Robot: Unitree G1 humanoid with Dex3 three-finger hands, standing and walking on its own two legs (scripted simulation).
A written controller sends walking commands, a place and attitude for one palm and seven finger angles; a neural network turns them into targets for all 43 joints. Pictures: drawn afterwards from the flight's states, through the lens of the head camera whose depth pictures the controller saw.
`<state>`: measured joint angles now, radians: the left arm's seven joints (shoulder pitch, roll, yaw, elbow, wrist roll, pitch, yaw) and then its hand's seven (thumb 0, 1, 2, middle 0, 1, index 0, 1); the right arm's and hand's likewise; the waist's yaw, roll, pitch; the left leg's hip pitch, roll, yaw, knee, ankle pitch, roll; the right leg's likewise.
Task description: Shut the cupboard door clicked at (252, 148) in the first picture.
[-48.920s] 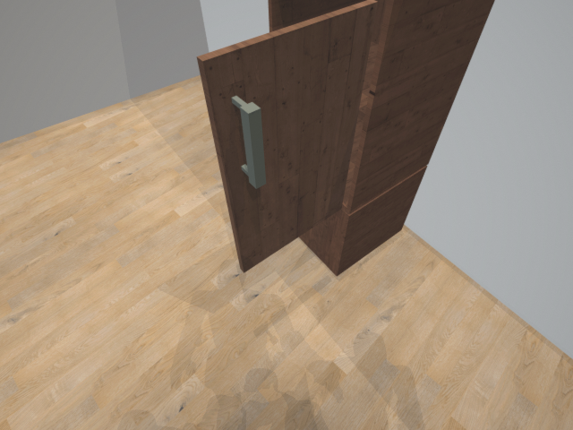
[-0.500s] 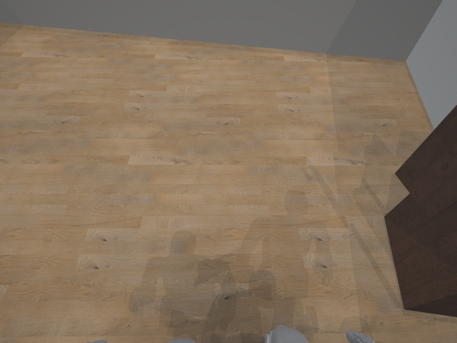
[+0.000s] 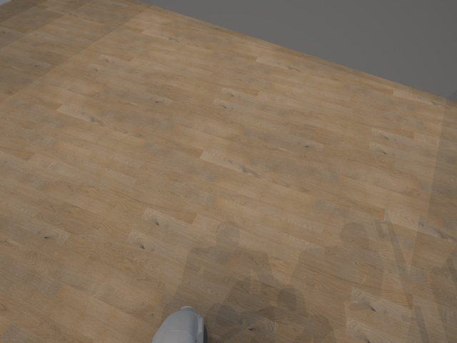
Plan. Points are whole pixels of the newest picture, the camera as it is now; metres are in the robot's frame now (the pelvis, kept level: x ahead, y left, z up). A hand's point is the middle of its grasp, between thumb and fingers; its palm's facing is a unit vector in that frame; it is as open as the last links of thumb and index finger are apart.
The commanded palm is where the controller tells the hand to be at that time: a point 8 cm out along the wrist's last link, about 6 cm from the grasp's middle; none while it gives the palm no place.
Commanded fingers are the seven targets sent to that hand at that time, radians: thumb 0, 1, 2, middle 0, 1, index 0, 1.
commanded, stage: walk to a spot facing it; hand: left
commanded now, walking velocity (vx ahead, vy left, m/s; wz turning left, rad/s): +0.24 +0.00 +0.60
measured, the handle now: out of the picture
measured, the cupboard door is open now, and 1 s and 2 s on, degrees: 24 24 24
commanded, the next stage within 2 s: turn to face it in 0.10 s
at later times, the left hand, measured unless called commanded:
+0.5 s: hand (137, 285) +0.23 +0.22 -0.16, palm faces +0.06 -0.98 -0.20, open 7.4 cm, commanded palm none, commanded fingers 0.00 0.90 0.90 -0.20 -0.30 -0.20 -0.30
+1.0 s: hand (133, 246) +0.32 +0.25 -0.18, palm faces -0.19 -0.96 -0.20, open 7.4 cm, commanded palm none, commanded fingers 0.00 0.90 0.90 -0.20 -0.30 -0.20 -0.30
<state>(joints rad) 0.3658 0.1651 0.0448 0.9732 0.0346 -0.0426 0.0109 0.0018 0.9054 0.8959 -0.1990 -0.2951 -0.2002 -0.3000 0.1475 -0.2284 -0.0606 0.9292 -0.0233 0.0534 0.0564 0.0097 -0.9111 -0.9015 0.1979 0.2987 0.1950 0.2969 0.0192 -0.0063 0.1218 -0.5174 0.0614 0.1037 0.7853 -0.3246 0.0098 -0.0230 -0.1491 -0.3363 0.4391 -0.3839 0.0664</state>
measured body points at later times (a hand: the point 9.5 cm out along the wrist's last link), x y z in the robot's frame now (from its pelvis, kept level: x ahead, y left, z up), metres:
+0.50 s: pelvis +0.15 +0.03 +0.00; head +0.17 +0.03 +0.45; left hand +0.23 +0.27 -0.14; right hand +0.19 -0.19 -0.16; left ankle +0.11 +0.11 -0.73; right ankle +0.23 -0.09 -0.71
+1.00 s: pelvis +0.20 +0.07 +0.00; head +0.25 +0.08 +0.45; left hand +0.33 +0.30 -0.16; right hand +0.24 -0.20 -0.12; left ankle +0.23 +0.18 -0.73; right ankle +0.19 -0.06 -0.69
